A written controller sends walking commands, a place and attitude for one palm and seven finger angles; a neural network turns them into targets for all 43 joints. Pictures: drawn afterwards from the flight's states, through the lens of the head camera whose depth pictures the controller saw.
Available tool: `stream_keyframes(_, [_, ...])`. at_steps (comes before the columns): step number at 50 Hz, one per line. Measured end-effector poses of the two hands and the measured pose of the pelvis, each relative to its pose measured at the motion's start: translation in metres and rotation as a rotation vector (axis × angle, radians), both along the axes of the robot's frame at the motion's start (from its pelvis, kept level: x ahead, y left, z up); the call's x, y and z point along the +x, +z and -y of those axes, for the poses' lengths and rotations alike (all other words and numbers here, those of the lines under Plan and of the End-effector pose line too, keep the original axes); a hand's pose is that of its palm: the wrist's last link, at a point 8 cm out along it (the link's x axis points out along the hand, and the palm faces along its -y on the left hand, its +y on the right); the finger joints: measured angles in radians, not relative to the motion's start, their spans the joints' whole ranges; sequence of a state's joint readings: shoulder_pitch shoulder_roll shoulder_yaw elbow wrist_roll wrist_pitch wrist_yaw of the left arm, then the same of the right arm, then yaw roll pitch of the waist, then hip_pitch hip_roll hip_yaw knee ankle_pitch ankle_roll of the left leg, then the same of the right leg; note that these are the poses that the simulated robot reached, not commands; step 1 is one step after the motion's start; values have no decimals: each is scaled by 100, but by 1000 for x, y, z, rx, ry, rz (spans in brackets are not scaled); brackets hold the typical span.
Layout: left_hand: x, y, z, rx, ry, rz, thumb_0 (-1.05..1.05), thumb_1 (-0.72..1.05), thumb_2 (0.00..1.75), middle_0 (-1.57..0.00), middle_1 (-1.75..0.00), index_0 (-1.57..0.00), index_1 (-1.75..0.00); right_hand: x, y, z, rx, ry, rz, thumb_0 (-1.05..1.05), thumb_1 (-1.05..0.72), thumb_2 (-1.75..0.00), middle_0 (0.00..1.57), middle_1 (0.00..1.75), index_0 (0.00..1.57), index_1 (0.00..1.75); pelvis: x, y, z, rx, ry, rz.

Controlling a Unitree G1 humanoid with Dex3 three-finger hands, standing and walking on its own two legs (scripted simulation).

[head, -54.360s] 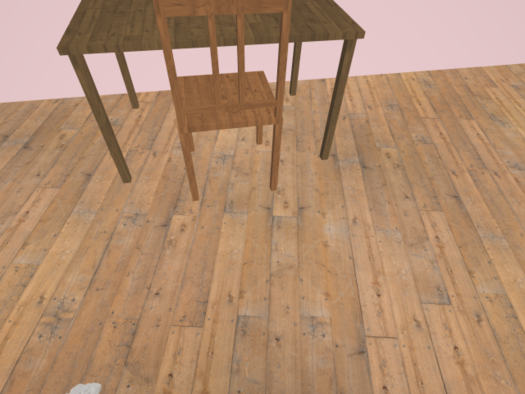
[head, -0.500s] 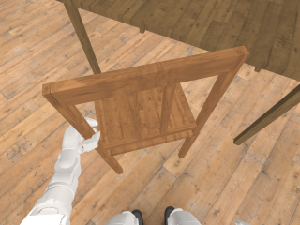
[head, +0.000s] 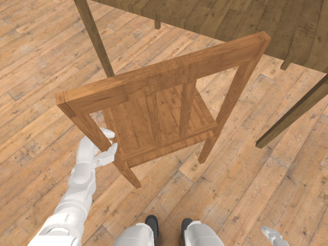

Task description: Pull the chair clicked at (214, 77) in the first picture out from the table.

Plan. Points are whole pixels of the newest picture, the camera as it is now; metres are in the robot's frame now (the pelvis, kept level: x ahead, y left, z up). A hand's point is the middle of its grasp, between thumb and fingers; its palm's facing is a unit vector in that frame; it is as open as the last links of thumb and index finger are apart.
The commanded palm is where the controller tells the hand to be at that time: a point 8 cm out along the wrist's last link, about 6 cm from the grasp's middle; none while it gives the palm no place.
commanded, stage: step backward, pulling the chair out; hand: left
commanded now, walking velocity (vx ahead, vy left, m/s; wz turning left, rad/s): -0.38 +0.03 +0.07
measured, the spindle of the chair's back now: (154, 124) +0.42 +0.03 -0.06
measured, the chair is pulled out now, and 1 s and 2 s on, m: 0.28 0.34 0.40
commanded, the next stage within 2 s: none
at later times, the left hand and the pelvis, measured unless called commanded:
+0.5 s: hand (113, 163) +0.31 +0.15 -0.07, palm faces +0.09 -0.97 -0.24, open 5.9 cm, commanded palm +0.29 +0.19 -0.06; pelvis -0.03 -0.02 +0.00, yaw +0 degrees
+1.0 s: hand (117, 180) +0.27 +0.13 -0.07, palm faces +0.03 -0.96 -0.26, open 6.0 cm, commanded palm +0.24 +0.18 -0.06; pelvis -0.08 -0.02 +0.00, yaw +1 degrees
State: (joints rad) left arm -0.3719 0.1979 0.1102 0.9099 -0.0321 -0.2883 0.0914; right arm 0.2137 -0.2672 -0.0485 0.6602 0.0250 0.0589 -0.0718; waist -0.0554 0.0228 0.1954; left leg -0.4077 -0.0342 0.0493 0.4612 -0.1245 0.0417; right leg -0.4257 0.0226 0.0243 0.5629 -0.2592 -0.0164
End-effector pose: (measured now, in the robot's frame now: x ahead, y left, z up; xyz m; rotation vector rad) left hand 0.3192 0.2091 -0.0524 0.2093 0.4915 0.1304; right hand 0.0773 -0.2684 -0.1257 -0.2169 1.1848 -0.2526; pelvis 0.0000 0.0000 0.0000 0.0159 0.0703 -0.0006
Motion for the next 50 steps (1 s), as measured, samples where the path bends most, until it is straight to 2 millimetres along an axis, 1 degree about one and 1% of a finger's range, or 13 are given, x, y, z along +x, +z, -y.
stream_keyframes(4, [-7,0,3,9,17,-2,1,58,68,-27,-109,-48,-145,-2,-10,-8,49,19,-1,1,-91,-90,20,30,20,30,-6,-1,9,-15,0,23])
stream_keyframes(7, [-9,0,5,17,26,0,1,57,69,-28,-109,-49,-145,-3,-14,-8,68,7,9,1,-90,-90,20,30,21,30,-10,-2,14,-24,5,18])
stream_keyframes(13, [-10,0,5,21,23,0,0,57,68,-28,-110,-49,-145,-10,-14,2,31,-8,17,1,-90,-90,21,30,21,30,-15,-4,7,-27,6,-21])
stream_keyframes(18, [-12,1,5,16,0,-3,0,58,67,-26,-111,-49,-145,-19,-6,5,3,1,-5,1,-91,-90,20,30,20,30,-28,0,4,16,1,-20])
stream_keyframes(23, [-24,1,11,12,7,-10,0,59,66,-24,-111,-48,-145,-26,-6,4,32,10,-6,1,-91,-90,20,30,20,30,-31,0,11,14,-11,-5])
stream_keyframes(29, [-38,1,18,16,24,-9,-1,58,66,-24,-111,-48,-145,-34,-10,7,52,-6,4,1,-90,-90,20,30,21,30,-43,-1,23,-23,3,2])
stream_keyframes(37, [-50,2,22,18,-13,-10,-2,59,66,-22,-112,-48,-145,-52,-6,17,-7,12,-6,1,-91,-90,20,30,20,30,-67,-2,15,-7,40,-28])
stream_keyframes(40, [-56,2,23,22,-35,-9,-3,59,65,-21,-113,-46,-145,-60,-3,15,-7,6,-8,1,-91,-90,20,30,20,30,-72,0,14,18,18,-28])
stream_keyframes(46, [-70,2,28,30,-36,-9,-4,59,65,-21,-114,-46,-144,-71,-9,9,33,-24,-5,1,-91,-90,20,30,20,30,-76,-2,19,15,6,-9])
stream_keyframes(50, [-74,2,30,32,-40,-5,-4,58,65,-21,-114,-46,-144,-80,-11,8,38,-31,-1,1,-90,-90,20,30,20,30,-84,-3,18,-10,23,-14])
